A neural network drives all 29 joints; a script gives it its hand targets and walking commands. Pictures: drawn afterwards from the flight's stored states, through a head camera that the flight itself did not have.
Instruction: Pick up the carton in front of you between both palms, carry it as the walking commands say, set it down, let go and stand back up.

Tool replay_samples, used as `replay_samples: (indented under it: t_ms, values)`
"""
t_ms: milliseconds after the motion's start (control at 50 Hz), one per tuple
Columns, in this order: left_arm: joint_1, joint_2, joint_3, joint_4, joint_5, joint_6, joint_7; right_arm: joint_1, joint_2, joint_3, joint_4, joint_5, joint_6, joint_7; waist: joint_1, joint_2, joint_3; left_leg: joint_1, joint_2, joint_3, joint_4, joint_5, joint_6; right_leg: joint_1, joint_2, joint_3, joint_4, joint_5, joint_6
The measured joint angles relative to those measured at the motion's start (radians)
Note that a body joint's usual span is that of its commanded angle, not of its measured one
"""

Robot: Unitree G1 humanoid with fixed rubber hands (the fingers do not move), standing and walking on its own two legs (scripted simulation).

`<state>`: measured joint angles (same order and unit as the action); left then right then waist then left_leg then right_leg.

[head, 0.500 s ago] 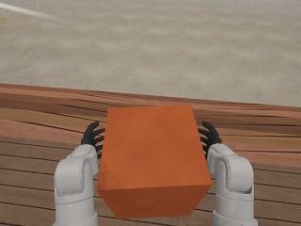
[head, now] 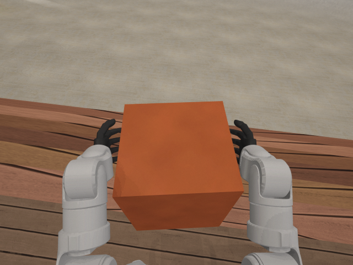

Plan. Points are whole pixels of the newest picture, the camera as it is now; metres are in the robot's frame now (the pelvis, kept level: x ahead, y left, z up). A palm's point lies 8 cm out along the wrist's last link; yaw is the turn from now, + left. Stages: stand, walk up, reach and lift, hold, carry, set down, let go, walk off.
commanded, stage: carry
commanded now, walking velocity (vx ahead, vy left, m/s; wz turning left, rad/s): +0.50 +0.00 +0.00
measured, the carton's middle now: (176, 171) +0.31 +0.00 +0.05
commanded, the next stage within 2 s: none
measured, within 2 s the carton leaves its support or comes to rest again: neither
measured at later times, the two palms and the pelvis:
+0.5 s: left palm (122, 65) +0.66 +0.15 +0.11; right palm (214, 64) +0.68 -0.15 +0.11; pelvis +0.31 -0.02 +0.00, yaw +1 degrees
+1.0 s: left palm (139, 47) +1.03 +0.13 -0.01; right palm (202, 53) +1.00 -0.16 -0.01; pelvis +0.67 +0.02 -0.15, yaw +0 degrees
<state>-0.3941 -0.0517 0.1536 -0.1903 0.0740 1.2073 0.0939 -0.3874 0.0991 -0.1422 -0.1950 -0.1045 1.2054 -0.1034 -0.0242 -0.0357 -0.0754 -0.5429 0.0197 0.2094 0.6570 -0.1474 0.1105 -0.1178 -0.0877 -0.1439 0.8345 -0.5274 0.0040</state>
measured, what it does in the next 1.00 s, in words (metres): goes down: right foot, then left foot 0.14 m lower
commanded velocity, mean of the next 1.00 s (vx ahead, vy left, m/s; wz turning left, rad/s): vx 0.50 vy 0.00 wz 0.00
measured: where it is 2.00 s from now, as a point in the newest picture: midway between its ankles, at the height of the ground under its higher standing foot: (159, 141)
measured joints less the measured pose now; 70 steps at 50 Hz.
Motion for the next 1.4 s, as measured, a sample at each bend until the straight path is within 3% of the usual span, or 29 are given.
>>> replay_samples:
  t_ms: [60, 120, 260, 340, 400, 440, 500, 560, 620, 720, 800, 840, 860, 880, 900, 920, 940, 960, 1020, 1080, 1180, 1240, 1260, 1280, 1300, 1340, 1360, 1400]
  values:
    - [-0.069, 0.025, 0.014, 0.097, -0.007, 0.018, 0.003, -0.063, -0.022, -0.001, 0.1, 0.011, 0.01, -0.012, -0.033, 0.009, 0.036, 0.041, -0.007, -0.003, 0.005, -0.084, 0.003, -0.237, 0.046, 0.109, 0.413, 0.057, -0.035]
    - [-0.123, 0.012, 0.032, 0.145, 0.006, 0.02, 0.009, -0.1, -0.05, -0.011, 0.144, 0.042, 0.007, -0.023, -0.046, 0.021, 0.072, 0.107, -0.012, -0.01, -0.055, -0.099, -0.004, -0.423, 0.046, 0.125, 0.494, 0.132, -0.055]
    - [-0.22, 0.019, 0.057, 0.175, 0.022, -0.018, 0.02, -0.231, -0.082, -0.037, 0.219, 0.069, -0.037, -0.026, -0.042, 0.035, 0.098, 0.242, -0.013, -0.031, -0.111, -0.194, -0.02, -0.638, 0.017, 0.107, 0.252, 0.253, -0.053]
    - [-0.257, 0.037, 0.069, 0.189, 0.011, -0.016, 0.021, -0.283, -0.086, -0.042, 0.246, 0.063, -0.035, -0.026, -0.03, 0.031, 0.088, 0.328, -0.015, -0.047, -0.115, -0.275, -0.049, -0.598, 0.039, 0.075, -0.036, 0.381, -0.062]
    - [-0.282, 0.037, 0.068, 0.224, 0.006, -0.012, 0.022, -0.291, -0.091, -0.054, 0.246, 0.057, -0.013, -0.026, 0.006, 0.031, 0.078, 0.362, -0.005, -0.054, 0.001, -0.349, -0.071, -0.483, 0.082, 0.017, -0.174, 0.489, -0.084]
    - [-0.297, 0.025, 0.064, 0.254, 0.011, -0.022, 0.025, -0.294, -0.106, -0.067, 0.249, 0.064, -0.005, -0.024, 0.059, 0.048, 0.082, 0.277, 0.011, -0.094, 0.29, -0.314, -0.078, -0.425, 0.109, 0.014, -0.155, 0.331, -0.108]
    - [-0.279, 0.024, 0.059, 0.284, 0.0, -0.027, 0.028, -0.274, -0.087, -0.086, 0.258, 0.048, 0.003, -0.024, 0.101, 0.045, 0.098, 0.094, -0.042, -0.2, 0.671, -0.334, -0.064, -0.384, 0.125, 0.015, -0.119, 0.237, -0.112]
    - [-0.252, 0.033, 0.053, 0.268, -0.026, -0.019, 0.032, -0.247, -0.055, -0.096, 0.222, 0.019, 0.02, -0.023, 0.117, 0.025, 0.112, -0.046, -0.036, -0.215, 0.668, -0.285, -0.066, -0.328, 0.127, 0.019, -0.145, 0.194, -0.121]
    - [-0.252, 0.036, 0.051, 0.235, -0.046, -0.029, 0.037, -0.237, -0.042, -0.102, 0.167, 0.009, 0.017, -0.023, 0.123, 0.02, 0.13, -0.122, -0.014, -0.219, 0.475, -0.276, -0.072, -0.276, 0.127, 0.026, -0.161, 0.148, -0.123]
    - [-0.285, 0.024, 0.056, 0.211, -0.05, -0.052, 0.04, -0.229, -0.046, -0.108, 0.097, 0.013, 0.003, -0.023, 0.124, 0.037, 0.125, -0.194, 0.002, -0.196, 0.336, 0.02, -0.055, -0.192, 0.132, 0.042, -0.108, 0.015, -0.102]
    - [-0.294, 0.023, 0.055, 0.254, -0.05, -0.061, 0.039, -0.224, -0.048, -0.113, 0.115, 0.009, 0.004, -0.022, 0.137, 0.073, 0.081, -0.121, -0.004, -0.166, -0.026, 0.441, -0.068, -0.108, 0.151, 0.06, 0.008, -0.16, -0.085]
    - [-0.297, 0.036, 0.056, 0.288, -0.052, -0.058, 0.036, -0.233, -0.048, -0.105, 0.157, 0.002, 0.005, -0.022, 0.119, 0.083, 0.051, -0.053, -0.014, -0.123, -0.11, 0.567, -0.058, -0.067, 0.155, 0.059, 0.12, -0.27, -0.075]
    - [-0.296, 0.048, 0.058, 0.306, -0.054, -0.054, 0.033, -0.242, -0.047, -0.096, 0.188, -0.003, 0.004, -0.022, 0.093, 0.083, 0.041, -0.003, -0.024, -0.097, -0.111, 0.583, -0.048, -0.059, 0.145, 0.049, 0.225, -0.227, -0.065]
    - [-0.291, 0.062, 0.061, 0.318, -0.057, -0.046, 0.028, -0.26, -0.047, -0.084, 0.226, -0.009, 0.005, -0.022, 0.06, 0.091, 0.03, 0.067, -0.03, -0.079, -0.127, 0.566, -0.027, -0.075, 0.134, 0.031, 0.384, -0.18, -0.058]
    - [-0.291, 0.078, 0.065, 0.329, -0.059, -0.04, 0.021, -0.277, -0.045, -0.072, 0.262, -0.014, 0.003, -0.022, 0.021, 0.084, 0.018, 0.122, -0.049, -0.08, -0.104, 0.37, -0.009, -0.118, 0.123, 0.037, 0.569, -0.154, -0.051]
    - [-0.298, 0.084, 0.072, 0.347, -0.057, -0.038, 0.016, -0.289, -0.051, -0.061, 0.291, -0.014, -0.001, -0.021, -0.007, 0.064, 0.014, 0.144, -0.083, -0.102, -0.055, 0.139, -0.024, -0.178, 0.124, 0.077, 0.714, -0.131, -0.046]
    - [-0.305, 0.08, 0.076, 0.365, -0.049, -0.035, 0.015, -0.297, -0.066, -0.053, 0.317, -0.004, 0.001, -0.021, -0.029, 0.061, 0.012, 0.163, -0.105, -0.116, -0.02, -0.057, -0.006, -0.241, 0.134, 0.111, 0.788, -0.1, -0.044]
    - [-0.314, 0.072, 0.074, 0.378, -0.035, -0.026, 0.015, -0.303, -0.085, -0.049, 0.336, 0.013, 0.008, -0.021, -0.046, 0.067, 0.013, 0.175, -0.118, -0.13, -0.004, -0.128, 0.035, -0.307, 0.141, 0.135, 0.799, -0.051, -0.044]
    - [-0.302, 0.044, 0.074, 0.39, 0.009, -0.001, 0.016, -0.288, -0.12, -0.032, 0.384, 0.071, 0.007, -0.025, -0.075, 0.034, 0.046, 0.141, -0.166, -0.105, 0.156, -0.271, 0.071, -0.466, 0.105, 0.211, 0.618, 0.074, -0.028]
    - [-0.264, 0.022, 0.091, 0.356, 0.029, 0.01, 0.018, -0.277, -0.127, -0.014, 0.404, 0.104, -0.001, -0.037, -0.091, 0.042, 0.089, 0.145, -0.177, -0.101, 0.23, -0.38, 0.076, -0.584, 0.084, 0.217, 0.455, 0.19, -0.023]
    - [-0.214, 0.014, 0.116, 0.267, 0.027, -0.019, 0.018, -0.267, -0.105, -0.002, 0.382, 0.114, -0.056, -0.049, -0.105, 0.03, 0.135, 0.165, -0.186, -0.129, 0.366, -0.556, 0.076, -0.621, 0.086, 0.176, 0.065, 0.643, -0.043]
    - [-0.178, 0.005, 0.111, 0.213, 0.023, -0.047, 0.018, -0.242, -0.088, -0.008, 0.338, 0.11, -0.086, -0.05, -0.088, 0.005, 0.132, 0.192, -0.195, -0.122, 0.498, -0.658, 0.074, -0.518, 0.119, 0.107, -0.171, 0.849, -0.053]
    - [-0.173, -0.002, 0.101, 0.206, 0.026, -0.059, 0.018, -0.228, -0.09, -0.014, 0.317, 0.113, -0.091, -0.05, -0.067, -0.002, 0.129, 0.187, -0.187, -0.097, 0.591, -0.601, 0.076, -0.462, 0.131, 0.081, -0.208, 0.875, -0.068]
    - [-0.176, -0.014, 0.082, 0.207, 0.032, -0.069, 0.028, -0.211, -0.099, -0.023, 0.292, 0.116, -0.092, -0.046, -0.037, -0.004, 0.122, 0.16, -0.17, -0.073, 0.725, -0.488, 0.051, -0.39, 0.143, 0.061, -0.243, 0.828, -0.097]
    - [-0.181, -0.021, 0.067, 0.207, 0.037, -0.083, 0.033, -0.205, -0.11, -0.035, 0.275, 0.125, -0.099, -0.041, 0.003, 0.009, 0.122, 0.11, -0.148, -0.065, 0.88, -0.461, 0.015, -0.354, 0.164, 0.051, -0.221, 0.667, -0.132]
    - [-0.181, -0.009, 0.04, 0.217, 0.02, -0.105, 0.042, -0.196, -0.102, -0.057, 0.265, 0.115, -0.116, -0.03, 0.061, 0.012, 0.122, -0.005, -0.142, -0.116, 1.067, -0.469, -0.045, -0.337, 0.194, 0.045, -0.13, 0.424, -0.178]
    - [-0.177, 0.001, 0.031, 0.227, 0.004, -0.107, 0.047, -0.185, -0.088, -0.066, 0.26, 0.098, -0.116, -0.023, 0.084, -0.005, 0.113, -0.06, -0.138, -0.137, 1.06, -0.441, -0.052, -0.312, 0.199, 0.064, -0.117, 0.287, -0.178]
    - [-0.173, 0.022, 0.018, 0.252, -0.029, -0.11, 0.057, -0.178, -0.065, -0.079, 0.267, 0.062, -0.115, -0.017, 0.124, -0.016, 0.103, -0.151, -0.093, -0.177, 0.901, -0.369, -0.06, -0.283, 0.21, 0.083, -0.087, 0.097, -0.141]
